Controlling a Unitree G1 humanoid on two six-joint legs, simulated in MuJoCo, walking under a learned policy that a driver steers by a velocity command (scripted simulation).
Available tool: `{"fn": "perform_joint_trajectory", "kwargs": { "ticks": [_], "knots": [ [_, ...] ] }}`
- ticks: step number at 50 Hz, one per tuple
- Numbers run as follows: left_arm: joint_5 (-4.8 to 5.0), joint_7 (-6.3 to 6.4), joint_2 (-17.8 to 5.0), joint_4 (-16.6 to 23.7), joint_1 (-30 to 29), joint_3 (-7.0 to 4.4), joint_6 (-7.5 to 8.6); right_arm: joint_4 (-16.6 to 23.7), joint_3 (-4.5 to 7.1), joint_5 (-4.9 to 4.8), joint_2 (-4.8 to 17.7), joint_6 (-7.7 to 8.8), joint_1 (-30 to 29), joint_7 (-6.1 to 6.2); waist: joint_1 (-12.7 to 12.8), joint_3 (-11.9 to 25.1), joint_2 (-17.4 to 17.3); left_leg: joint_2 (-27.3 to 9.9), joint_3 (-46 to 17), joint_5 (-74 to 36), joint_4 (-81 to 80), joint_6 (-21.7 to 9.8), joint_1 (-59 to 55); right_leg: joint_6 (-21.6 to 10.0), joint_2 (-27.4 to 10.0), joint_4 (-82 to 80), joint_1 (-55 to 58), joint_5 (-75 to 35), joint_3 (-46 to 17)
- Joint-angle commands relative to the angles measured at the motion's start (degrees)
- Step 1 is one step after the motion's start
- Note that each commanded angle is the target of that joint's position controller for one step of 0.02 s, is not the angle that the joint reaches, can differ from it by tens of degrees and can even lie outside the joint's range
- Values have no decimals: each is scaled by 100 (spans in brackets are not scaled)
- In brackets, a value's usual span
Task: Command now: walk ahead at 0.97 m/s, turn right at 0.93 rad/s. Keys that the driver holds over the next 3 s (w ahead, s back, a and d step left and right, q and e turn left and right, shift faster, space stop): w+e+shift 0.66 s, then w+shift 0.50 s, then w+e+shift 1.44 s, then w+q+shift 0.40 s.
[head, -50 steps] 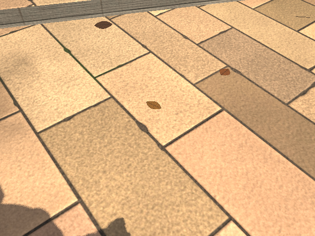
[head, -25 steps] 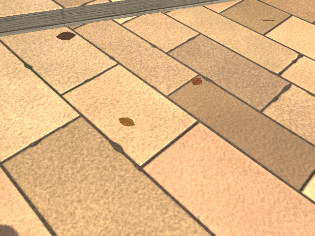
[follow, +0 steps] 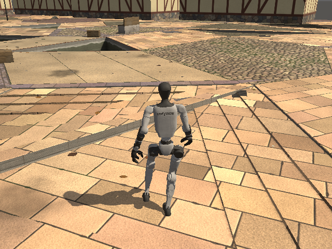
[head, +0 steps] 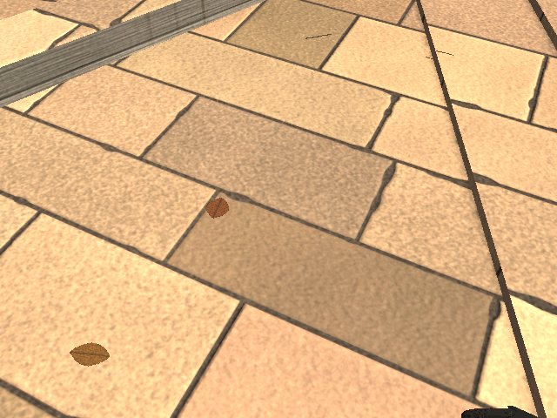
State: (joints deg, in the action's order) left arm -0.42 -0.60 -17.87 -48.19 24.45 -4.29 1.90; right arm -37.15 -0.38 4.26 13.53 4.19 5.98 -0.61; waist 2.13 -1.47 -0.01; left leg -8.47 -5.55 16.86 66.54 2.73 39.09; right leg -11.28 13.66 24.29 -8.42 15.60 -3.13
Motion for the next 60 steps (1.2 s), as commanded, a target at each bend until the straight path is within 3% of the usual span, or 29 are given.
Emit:
{"fn": "perform_joint_trajectory", "kwargs": {
  "ticks": [1, 6, 9, 10, 11, 12, 13, 14, 16, 20, 26, 29, 31, 33, 34, 35, 36, 37, 38, 41, 45, 49, 52, 54, 55, 56, 57, 58, 60],
  "knots": [
    [23, 20, -754, 542, -313, -161, 246, 578, 58, -57, 507, -67, -620, -74, -124, -683, -191, 145, 561, -1046, -1362, 182, -355, -658, -1282, -1655, -1459, -956, -1859],
    [103, 35, -981, 363, 269, -254, 234, 824, 11, -202, 563, -6, -1332, -118, 369, -216, 232, 687, 608, -2233, -3072, -67, -873, -234, -1448, -1139, -27, -3384, -2005],
    [66, 91, -1275, 419, -57, -308, 246, 601, 188, -254, 1020, 30, -364, 17, -186, 584, 291, 1077, 476, -1494, -3613, -231, -2731, 176, -1450, 208, 321, -5121, -2031],
    [20, 51, -1502, 464, -345, -353, 271, 373, 327, -315, 1303, 51, 692, 116, -838, 1126, 333, 991, 432, -1070, -3611, -295, -3929, 275, -1370, 1389, 33, -5142, -2003],
    [-34, 16, -1233, 545, -625, -288, 349, 95, 494, -260, 1654, 60, 2009, 262, -1472, 1730, 204, 423, 48, -134, -3346, -416, -5438, 339, -1131, 2926, -791, -4228, -1761],
    [34, 33, -112, 736, -463, -13, 390, -54, 590, 1, 1956, 82, 2697, 350, -1328, 2270, -1300, -1310, -1912, 1669, -3696, -661, -6815, 367, -577, 4908, -2360, 960, -1105],
    [247, 45, -236, 1026, 34, 88, 325, 35, 657, 15, 2113, 58, 2024, 253, -703, 2831, -2443, -2067, -4773, 2614, -4937, -1121, -6743, 416, -604, 5845, -3255, 1221, -628],
    [47, 74, -674, 821, -508, 30, 201, 190, 562, -53, 1397, 20, 1244, 214, -721, 1727, -1153, -1560, -3922, 3214, -5170, -1051, -5725, 387, -1111, 5801, -3498, 430, -469],
    [-99, -88, -669, 828, -991, 0, 58, -11, 428, -72, 863, 14, 1020, 170, -580, 684, -146, -1121, -2121, 1323, -5146, -913, -4402, 483, -1495, 5376, -3330, -19, -250],
    [-176, -329, -98, 1258, -1520, 174, -220, -673, 337, -302, 534, 212, 1496, 50, -284, -40, -425, -793, -269, -340, -5533, -646, -3555, 534, -1947, 5158, -3615, -155, -142],
    [-138, -501, -227, 1844, -2715, 298, -246, -889, 381, -254, 861, 370, 1431, 38, -136, -710, -237, -349, 1774, -2412, -6149, -440, -3119, 466, -1821, 3102, -3270, -1590, 703],
    [-132, -543, -218, 1818, -2965, 325, -189, -1005, 436, -254, 1197, 304, 1860, 111, -166, -608, -240, -311, 2246, -5583, -5675, -296, -3777, 145, -1270, 2128, -2448, -1528, 1443],
    [-117, -453, -435, 1591, -2267, 235, -153, -957, 520, -257, 1559, 135, 1912, 208, 302, -39, -587, -514, 2238, -7655, -4434, -262, -4274, -23, -880, 1963, -1611, -1002, 1540],
    [-99, -283, -896, 937, -91, -35, -101, -729, 587, -218, 1767, -58, 1426, 223, 1314, 953, -666, -725, 1982, -7652, -1667, -437, -3486, -356, -657, 1700, 788, -461, 1071],
    [-79, -125, -1089, 651, 320, -200, -115, -736, 561, -159, 1531, -83, 1452, 153, 1265, 1004, -75, -134, 1940, -3636, 340, -385, -2152, -513, -913, 1260, 2031, -146, 356],
    [-42, -32, -1525, 759, -209, -264, -172, -455, 325, -73, 607, -35, 1564, 90, 485, 717, 1163, 668, 1732, 1329, 2474, -317, -434, -625, -1990, 1382, 2296, -956, -1460],
    [-178, -16, -1813, 1036, -225, -326, -232, 212, 333, -284, 905, 89, 1626, 75, 372, 2041, 1184, 861, 450, 1097, 3032, -235, 873, -1604, -2882, -94, 3579, 128, -3980],
    [-154, 54, -1431, 957, -171, -297, -221, 166, 321, -263, 1140, 202, 1118, 74, 464, 1382, 149, 533, 261, 423, 2543, -241, 1194, -1336, -2930, -911, 2937, 769, -4100],
    [-144, 108, -1162, 833, -385, -230, -145, 86, 296, -288, 1121, 225, 1080, 75, 156, 472, -244, 286, 329, 81, 1957, -248, 990, -1126, -2804, -1078, 1859, 559, -3532],
    [-77, 172, -639, 677, -715, -8, 181, -129, 194, -43, 819, -49, 1304, 9, -501, -66, -652, -139, 285, 259, 871, -74, -243, -827, -2170, -1212, -212, -841, -2183],
    [24, 47, -569, 362, -278, 19, 428, 326, 61, -130, 490, -137, 64, -117, -231, -640, -239, -208, 684, -802, -1089, -82, -150, -564, -1624, -1690, -728, -2204, -1055],
    [143, -7, -684, 130, 121, 7, 548, 456, 20, -303, 393, -48, -668, -213, 150, -489, -126, 342, 1084, -2939, -3053, -481, -1200, -118, -1627, -2152, -220, -3607, -643],
    [40, 62, -1019, 5, 149, -47, 532, 370, 139, -275, 703, -36, -472, -128, -36, -6, 225, 871, 1178, -2354, -3450, -727, -1592, 131, -1873, -1355, 1131, -6132, -485],
    [-179, 140, -1210, -37, -30, -95, 407, -7, 337, -313, 1114, -50, 870, 8, -783, 765, 559, 1147, 992, -1341, -3343, -885, -2736, 257, -2086, 356, 1505, -7373, -505],
    [-253, 174, -1216, -3, -408, -106, 326, -390, 439, -309, 1255, -82, 2166, 107, -1545, 1190, 503, 1029, 998, -1123, -3556, -949, -3975, 283, -1932, 1903, 946, -6929, -316],
    [-293, 175, -780, 94, -600, -1, 344, -632, 587, -225, 1652, -111, 3225, 229, -1919, 1642, 20, 201, 165, 116, -3187, -1107, -5260, 339, -1434, 4268, -286, -4672, -117],
    [147, 45, 127, 374, 403, 216, 447, -661, 677, -85, 2057, -81, 2823, 158, -756, 2359, -2430, -1475, -3568, 985, -4337, -1991, -6529, 680, -279, 6518, -2494, 907, -321],
    [5, 109, -333, 307, -1, 234, 467, -458, 655, -119, 1546, -117, 2116, 32, -903, 1923, -1039, -1226, -4138, 1910, -5027, -2026, -6110, 468, -719, 6752, -3274, 560, -552],
    [-44, 67, -357, 462, -735, 258, 387, -574, 442, -110, 651, -57, 1543, -3, -560, 482, 303, -1009, -2429, 1510, -5300, -1715, -4263, 402, -1358, 6419, -3367, 11, -285]
  ]
}}
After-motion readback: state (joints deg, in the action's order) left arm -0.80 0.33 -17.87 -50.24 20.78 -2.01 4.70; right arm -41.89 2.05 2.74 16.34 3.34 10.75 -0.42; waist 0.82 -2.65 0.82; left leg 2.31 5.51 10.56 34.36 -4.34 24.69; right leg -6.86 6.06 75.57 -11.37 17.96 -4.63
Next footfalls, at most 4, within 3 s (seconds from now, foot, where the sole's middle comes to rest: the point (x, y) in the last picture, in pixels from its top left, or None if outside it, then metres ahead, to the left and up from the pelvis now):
0.22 left None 0.44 0.15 -0.77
0.68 right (375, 327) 0.73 -0.21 -0.77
1.12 left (434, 207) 1.15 -0.42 -0.77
1.58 right None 1.28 -0.84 -0.73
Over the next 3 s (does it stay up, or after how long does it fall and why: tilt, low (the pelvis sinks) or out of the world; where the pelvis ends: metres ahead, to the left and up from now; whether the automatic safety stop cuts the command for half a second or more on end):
stays up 1.15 -1.85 0.12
